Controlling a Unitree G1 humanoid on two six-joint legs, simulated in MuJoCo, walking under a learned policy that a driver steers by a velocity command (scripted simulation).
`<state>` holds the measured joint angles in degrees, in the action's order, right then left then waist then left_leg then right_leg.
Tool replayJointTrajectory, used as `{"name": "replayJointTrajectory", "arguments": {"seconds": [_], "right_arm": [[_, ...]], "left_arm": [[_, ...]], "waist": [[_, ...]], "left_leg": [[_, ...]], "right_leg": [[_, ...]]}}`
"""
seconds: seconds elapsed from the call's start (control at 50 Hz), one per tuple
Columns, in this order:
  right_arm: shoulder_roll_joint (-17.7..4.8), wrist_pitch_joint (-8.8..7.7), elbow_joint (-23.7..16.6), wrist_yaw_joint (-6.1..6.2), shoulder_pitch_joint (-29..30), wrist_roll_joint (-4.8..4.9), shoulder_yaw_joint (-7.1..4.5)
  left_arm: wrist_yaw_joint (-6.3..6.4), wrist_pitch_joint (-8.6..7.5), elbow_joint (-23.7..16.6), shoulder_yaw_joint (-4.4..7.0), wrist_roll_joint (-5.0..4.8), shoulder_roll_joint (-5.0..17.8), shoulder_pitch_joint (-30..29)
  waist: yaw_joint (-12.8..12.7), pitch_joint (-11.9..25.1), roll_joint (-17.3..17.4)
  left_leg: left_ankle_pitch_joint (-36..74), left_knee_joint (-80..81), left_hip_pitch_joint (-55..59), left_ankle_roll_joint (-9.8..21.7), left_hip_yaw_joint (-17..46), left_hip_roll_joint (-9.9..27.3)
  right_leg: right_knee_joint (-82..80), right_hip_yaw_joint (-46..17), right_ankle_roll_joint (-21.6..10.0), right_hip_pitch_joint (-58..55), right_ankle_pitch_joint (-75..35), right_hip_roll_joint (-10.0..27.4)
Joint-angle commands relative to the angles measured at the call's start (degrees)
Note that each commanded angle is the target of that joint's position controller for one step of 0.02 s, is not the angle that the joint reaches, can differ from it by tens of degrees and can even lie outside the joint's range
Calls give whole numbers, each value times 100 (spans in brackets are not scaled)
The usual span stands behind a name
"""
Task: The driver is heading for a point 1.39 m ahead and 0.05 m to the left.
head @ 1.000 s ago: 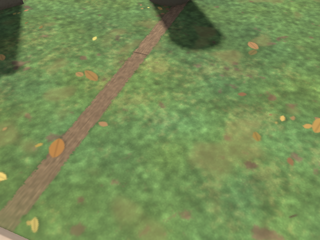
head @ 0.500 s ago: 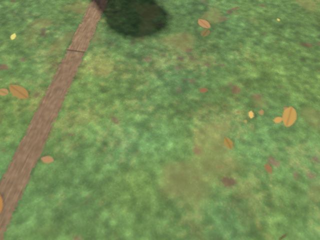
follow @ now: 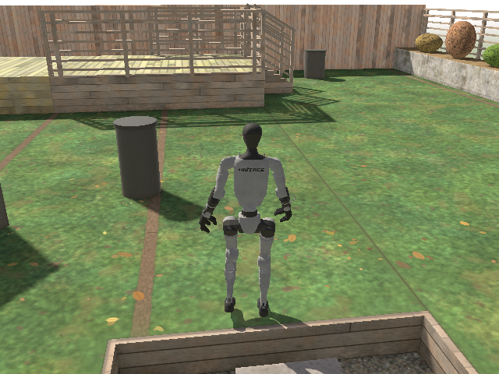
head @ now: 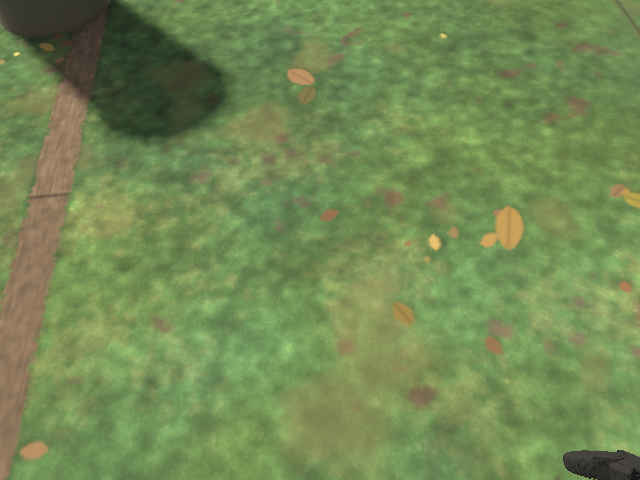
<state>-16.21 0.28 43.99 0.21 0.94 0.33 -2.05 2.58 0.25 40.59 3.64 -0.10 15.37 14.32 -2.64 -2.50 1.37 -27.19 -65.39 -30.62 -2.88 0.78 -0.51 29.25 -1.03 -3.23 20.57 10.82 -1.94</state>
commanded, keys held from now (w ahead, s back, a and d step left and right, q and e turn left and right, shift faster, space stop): e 0.26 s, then no key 0.26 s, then q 0.48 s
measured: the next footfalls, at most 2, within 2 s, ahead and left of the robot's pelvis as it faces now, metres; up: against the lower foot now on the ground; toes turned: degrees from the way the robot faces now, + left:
left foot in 0.18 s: +0.09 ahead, +0.14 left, +0.00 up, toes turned -10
right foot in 0.52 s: +0.03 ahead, -0.11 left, +0.00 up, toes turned -15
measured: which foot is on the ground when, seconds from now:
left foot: up 0.00-0.16, down 0.18-0.70, up 0.72-0.94, down 0.96-1.00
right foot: down 0.00-0.18, up 0.20-0.50, down 0.52-0.96, up 0.98-1.00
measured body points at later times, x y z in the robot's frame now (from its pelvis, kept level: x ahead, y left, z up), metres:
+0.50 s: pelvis +0.00 +0.03 +0.00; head +0.03 +0.02 +0.45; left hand +0.24 +0.21 -0.10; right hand +0.05 -0.26 -0.11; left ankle +0.05 +0.15 -0.74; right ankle -0.01 -0.10 -0.73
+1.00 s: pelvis +0.01 +0.04 -0.02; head +0.03 +0.08 +0.43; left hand +0.18 +0.31 -0.13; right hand +0.13 -0.24 -0.10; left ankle +0.02 +0.14 -0.74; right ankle -0.02 -0.10 -0.72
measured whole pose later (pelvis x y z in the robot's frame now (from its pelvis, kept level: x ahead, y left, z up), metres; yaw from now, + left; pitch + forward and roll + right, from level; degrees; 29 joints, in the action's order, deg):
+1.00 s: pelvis +0.01 +0.04 -0.02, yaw -3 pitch +0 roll -3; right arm -16.1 1.7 39.7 -1.1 -11.9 -0.1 -3.0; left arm 3.1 0.9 44.7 3.0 0.1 16.9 5.5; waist 0.1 -2.0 -1.4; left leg -18.2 -39.7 -20.5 2.4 -1.5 1.9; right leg 43.3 7.6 1.7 18.9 25.5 3.9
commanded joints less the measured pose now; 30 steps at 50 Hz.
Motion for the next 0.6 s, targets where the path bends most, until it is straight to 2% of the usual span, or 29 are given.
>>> {"name": "replayJointTrajectory", "arguments": {"seconds": [0.02, 0.04, 0.08, 0.12, 0.16, 0.18, 0.2, 0.22, 0.24, 0.26, 0.28, 0.3, 0.32, 0.34, 0.38, 0.4, 0.42, 0.44, 0.48, 0.5, 0.52, 0.54, 0.56, 0.58, 0.6], "right_arm": [[-154, -75, -412, 31, 58, 33, 3], [-79, -71, -413, 47, -7, 37, 30], [-110, -51, -342, 55, -177, 32, 32], [-182, -49, -292, 52, -414, 51, -16], [-185, -91, -179, 63, -799, 34, -65], [-475, -107, -160, 95, -976, -52, -148], [-967, -78, -289, 162, -839, -208, -233], [-1084, -115, -438, 153, -633, -378, -303], [-632, -155, -645, 179, -338, -318, -201], [-357, -157, -741, 213, -134, -199, -133], [-341, -154, -774, 236, -105, -102, -117], [-393, -170, -753, 261, -231, -54, -116], [-423, -176, -729, 279, -402, -75, -104], [-413, -181, -700, 272, -584, -95, -117], [-480, -125, -664, 246, -814, -59, -151], [-555, -95, -669, 224, -836, -40, -180], [-663, -69, -652, 196, -901, -17, -214], [-783, -55, -639, 162, -998, 0, -257], [-742, -27, -594, 114, -1002, 67, -230], [-613, -48, -460, 71, -1211, 86, -180], [-421, -108, -367, 16, -1349, 33, -108], [117, -216, -478, -68, -1397, -142, 56], [266, -240, -410, -60, -1291, -92, 126], [31, -222, -289, -80, -1244, -62, 84], [-114, -196, -200, -91, -1112, -90, 46]], "left_arm": [[88, -102, -759, 164, 11, 779, -490], [86, -89, -778, 186, 27, 879, -451], [43, -47, -810, 208, 39, 938, -459], [-9, 0, -829, 201, -15, 913, -523], [-49, 76, -809, 124, -118, 720, -696], [-62, 81, -827, 74, -105, 526, -723], [-76, 47, -884, -28, -79, 139, -687], [-115, -13, -975, 46, -2, 451, -478], [-142, -31, -739, 177, -44, 868, -321], [-148, 12, -577, 233, -111, 999, -298], [-124, 83, -527, 200, -89, 857, -294], [-118, 119, -560, 160, -46, 718, -420], [-133, 127, -595, 100, -47, 576, -561], [-163, 107, -654, 35, -63, 425, -665], [-224, 76, -784, -127, -66, 123, -1056], [-253, 77, -773, -173, -61, 55, -1080], [-277, 87, -729, -182, -59, 76, -1041], [-308, 100, -665, -153, -46, 189, -953], [-334, 91, -461, -101, -9, 279, -608], [-329, 78, -403, -80, 20, 353, -508], [-293, 52, -420, -51, 75, 563, -373], [-221, 58, -505, -30, 194, 921, -519], [-236, 24, -404, -209, 275, 255, -615], [-266, -17, -419, -325, 223, -107, -1068], [-283, -49, -287, -296, 221, -34, -1059]], "waist": [[254, 1235, -682], [239, 1231, -730], [186, 1141, -849], [230, 1006, -1050], [461, 858, -1070], [485, 825, -661], [297, 694, 809], [139, 708, 1988], [129, 614, 1341], [86, 440, 736], [77, 342, 553], [184, 257, 500], [283, 283, 357], [359, 409, 403], [550, 644, 556], [574, 723, 687], [588, 739, 831], [618, 733, 903], [391, 659, 969], [308, 585, 879], [265, 767, 491], [545, 975, -932], [422, 1135, -1331], [541, 718, -1040], [454, 473, -937]], "left_leg": [[156, 974, -143, -61, 187, 49], [135, 1360, 117, -39, 158, 17], [242, 1918, 610, 3, 29, -66], [673, 2606, 1032, 48, -31, -166], [1536, 3916, 1709, 180, -70, -192], [1769, 4295, 2173, 416, 543, 403], [2820, 4733, 2539, 1052, 1945, 1735], [2950, 5172, 1947, 1979, 3192, 2617], [2388, 5151, 1812, 2065, 2893, 2424], [1757, 5035, 1668, 1777, 2092, 1986], [1311, 5019, 1615, 1536, 1710, 1634], [1521, 4982, 1751, 1565, 1520, 1575], [1857, 4958, 1802, 1599, 1259, 1460], [2086, 4887, 2057, 1623, 1032, 1361], [2372, 4761, 2488, 1645, 814, 1326], [2353, 4726, 2449, 1649, 710, 1307], [2265, 4691, 2361, 1665, 669, 1313], [2203, 4665, 2275, 1689, 685, 1376], [2350, 4420, 1925, 1555, 633, 1355], [2362, 4272, 1637, 1339, 520, 1239], [1889, 3926, 1083, 955, 287, 1028], [549, 3278, 275, 473, -298, 443], [139, 3488, 966, 306, -162, 490], [878, 3863, 1392, 303, -106, 544], [1329, 4043, 1344, 352, -115, 459]], "right_leg": [[-749, -1648, -1191, -1367, -2364, 1236], [-752, -1652, -1153, -1212, -2194, 1206], [-719, -1652, -1062, -820, -1525, 1095], [-631, -1822, -937, -499, -903, 982], [-337, -1942, -664, -184, -560, 774], [225, -1753, -382, 304, 210, 487], [1732, -669, 5, 1432, 1844, -366], [3128, -239, 290, 1793, 2815, -328], [4078, -467, 421, 1724, 2431, -5], [4422, -462, 514, 1713, 1991, 116], [4511, -453, 552, 1768, 1667, 176], [4570, -455, 607, 1898, 1447, 221], [4415, -349, 626, 1815, 1259, 210], [3942, -236, 639, 1725, 1170, 220], [2726, -66, 629, 1388, 1241, 306], [2143, 63, 609, 987, 1378, 290], [1631, 208, 577, 626, 1483, 238], [1165, 342, 526, 323, 1283, 183], [-235, 497, 313, -549, 195, 75], [-919, 374, 162, -1071, -215, 62], [-1018, -270, -2, -1935, -876, 498], [-847, -1435, -477, -2422, -2016, 1604], [-1049, -1377, -896, -1383, -897, 1789], [-1107, -889, -636, -1003, 147, 1243], [-1067, -556, -309, -968, 779, 825]]}}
